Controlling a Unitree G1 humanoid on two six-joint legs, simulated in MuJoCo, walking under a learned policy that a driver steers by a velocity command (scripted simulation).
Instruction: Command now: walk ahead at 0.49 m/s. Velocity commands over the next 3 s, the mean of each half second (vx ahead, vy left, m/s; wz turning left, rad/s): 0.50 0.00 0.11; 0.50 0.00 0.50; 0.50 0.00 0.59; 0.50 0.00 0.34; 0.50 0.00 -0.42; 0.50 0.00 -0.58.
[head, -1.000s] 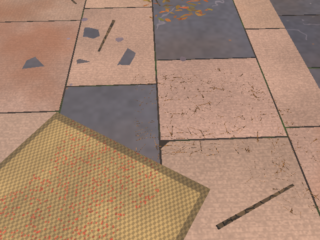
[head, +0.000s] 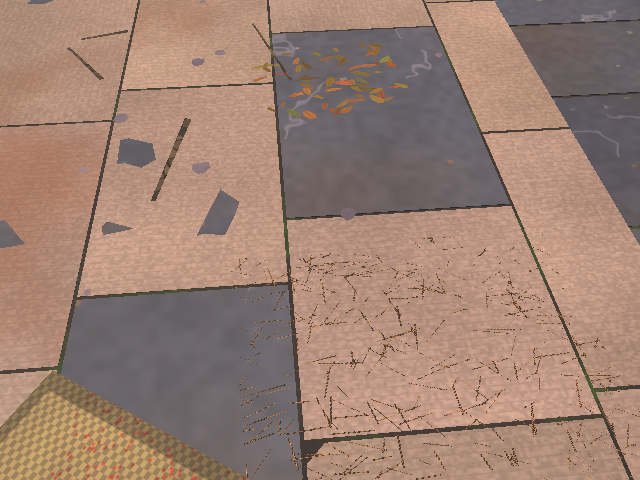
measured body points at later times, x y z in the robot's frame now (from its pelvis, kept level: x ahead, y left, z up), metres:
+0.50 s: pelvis +0.28 -0.08 +0.00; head +0.29 -0.09 +0.45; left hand +0.32 +0.18 -0.12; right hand +0.37 -0.35 -0.14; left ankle +0.27 +0.08 -0.65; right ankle +0.30 -0.17 -0.74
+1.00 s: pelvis +0.53 +0.02 -0.01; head +0.56 +0.04 +0.43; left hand +0.53 +0.31 -0.13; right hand +0.74 -0.19 -0.13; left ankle +0.56 +0.09 -0.74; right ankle +0.49 -0.17 -0.64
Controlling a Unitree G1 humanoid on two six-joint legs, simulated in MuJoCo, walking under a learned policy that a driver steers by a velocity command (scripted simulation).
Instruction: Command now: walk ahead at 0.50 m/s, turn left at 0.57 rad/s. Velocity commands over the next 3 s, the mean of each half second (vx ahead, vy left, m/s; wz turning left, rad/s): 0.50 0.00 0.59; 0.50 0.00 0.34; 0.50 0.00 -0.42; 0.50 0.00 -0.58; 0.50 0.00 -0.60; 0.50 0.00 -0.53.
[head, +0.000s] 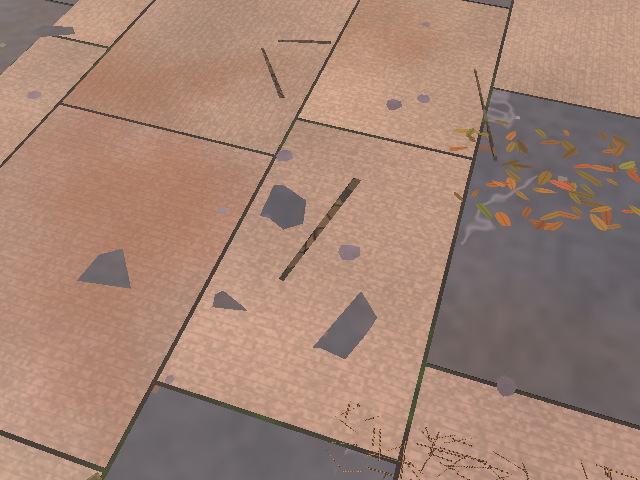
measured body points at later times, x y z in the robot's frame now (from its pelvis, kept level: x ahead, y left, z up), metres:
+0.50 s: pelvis +0.28 -0.04 +0.00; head +0.30 -0.03 +0.45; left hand +0.35 +0.26 -0.09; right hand +0.45 -0.28 -0.11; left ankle +0.17 +0.06 -0.64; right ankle +0.36 -0.13 -0.73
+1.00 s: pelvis +0.49 +0.12 +0.00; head +0.52 +0.15 +0.45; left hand +0.40 +0.39 -0.14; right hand +0.76 -0.03 -0.08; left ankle +0.50 +0.23 -0.73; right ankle +0.47 -0.09 -0.63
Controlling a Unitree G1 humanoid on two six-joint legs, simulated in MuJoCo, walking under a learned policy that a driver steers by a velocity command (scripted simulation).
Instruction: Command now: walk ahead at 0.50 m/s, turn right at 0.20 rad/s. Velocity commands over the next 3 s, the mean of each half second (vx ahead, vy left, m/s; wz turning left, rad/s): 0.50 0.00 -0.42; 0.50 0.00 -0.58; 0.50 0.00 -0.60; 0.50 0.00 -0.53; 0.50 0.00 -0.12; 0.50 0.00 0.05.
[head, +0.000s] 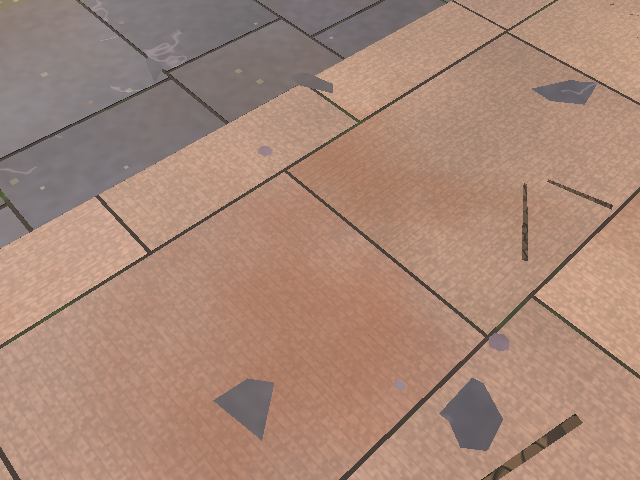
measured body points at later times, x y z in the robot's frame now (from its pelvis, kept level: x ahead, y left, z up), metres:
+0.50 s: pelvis +0.27 -0.07 -0.02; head +0.31 -0.09 +0.43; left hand +0.50 +0.14 -0.11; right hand +0.26 -0.37 -0.14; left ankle +0.12 +0.11 -0.64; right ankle +0.33 -0.16 -0.73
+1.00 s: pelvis +0.55 -0.13 +0.00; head +0.57 -0.13 +0.44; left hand +0.76 +0.08 -0.12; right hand +0.57 -0.45 -0.08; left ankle +0.67 -0.07 -0.73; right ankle +0.37 -0.16 -0.66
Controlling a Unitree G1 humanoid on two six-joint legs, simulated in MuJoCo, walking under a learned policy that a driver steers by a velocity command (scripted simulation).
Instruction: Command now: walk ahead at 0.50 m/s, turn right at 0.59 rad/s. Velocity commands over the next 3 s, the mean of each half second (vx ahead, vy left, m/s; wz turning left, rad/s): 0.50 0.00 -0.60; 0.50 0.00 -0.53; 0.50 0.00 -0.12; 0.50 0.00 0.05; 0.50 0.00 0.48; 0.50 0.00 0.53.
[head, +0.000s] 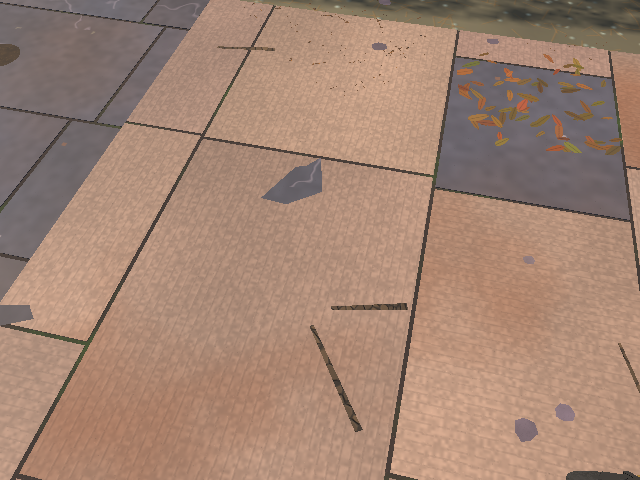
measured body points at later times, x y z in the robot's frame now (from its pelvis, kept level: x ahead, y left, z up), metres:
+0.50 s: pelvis +0.25 -0.07 -0.01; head +0.30 -0.09 +0.43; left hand +0.54 +0.11 -0.08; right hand +0.20 -0.36 -0.14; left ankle +0.11 +0.12 -0.66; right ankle +0.32 -0.17 -0.73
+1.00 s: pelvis +0.54 -0.13 +0.00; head +0.56 -0.14 +0.45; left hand +0.74 +0.08 -0.12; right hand +0.56 -0.45 -0.08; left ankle +0.66 -0.08 -0.73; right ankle +0.35 -0.17 -0.66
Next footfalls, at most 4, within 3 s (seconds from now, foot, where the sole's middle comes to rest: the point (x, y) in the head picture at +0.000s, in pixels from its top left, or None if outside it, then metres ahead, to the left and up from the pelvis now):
0.44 right None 0.36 -0.18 -0.76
0.92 left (387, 387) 0.69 -0.10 -0.76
1.42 right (544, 362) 0.77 -0.47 -0.76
1.96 left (508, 237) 1.15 -0.45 -0.76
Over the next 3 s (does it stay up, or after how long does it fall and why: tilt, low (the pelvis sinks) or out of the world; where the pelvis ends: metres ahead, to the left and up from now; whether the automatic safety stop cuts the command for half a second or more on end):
stays up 1.47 -0.61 -0.01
